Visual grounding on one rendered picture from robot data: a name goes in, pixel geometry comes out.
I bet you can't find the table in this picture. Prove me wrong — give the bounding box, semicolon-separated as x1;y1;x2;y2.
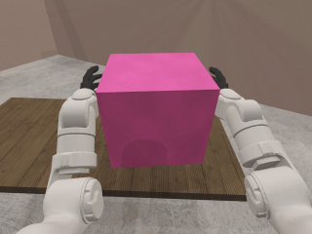
0;97;247;234

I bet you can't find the right robot forearm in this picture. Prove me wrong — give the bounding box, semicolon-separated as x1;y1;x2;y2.
214;89;312;207

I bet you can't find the robot left hand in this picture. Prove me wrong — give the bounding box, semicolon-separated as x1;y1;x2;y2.
80;65;102;94

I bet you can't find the robot right hand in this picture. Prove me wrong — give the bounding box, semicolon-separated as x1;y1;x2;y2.
209;66;229;90

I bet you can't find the left robot forearm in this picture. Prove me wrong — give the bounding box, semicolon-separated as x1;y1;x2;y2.
43;88;98;216

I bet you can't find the carton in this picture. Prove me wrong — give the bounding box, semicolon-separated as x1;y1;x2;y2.
96;53;220;169

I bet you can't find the left robot upper arm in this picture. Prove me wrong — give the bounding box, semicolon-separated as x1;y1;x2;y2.
16;176;104;234

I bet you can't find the right robot upper arm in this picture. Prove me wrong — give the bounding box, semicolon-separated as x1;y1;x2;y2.
244;166;312;234

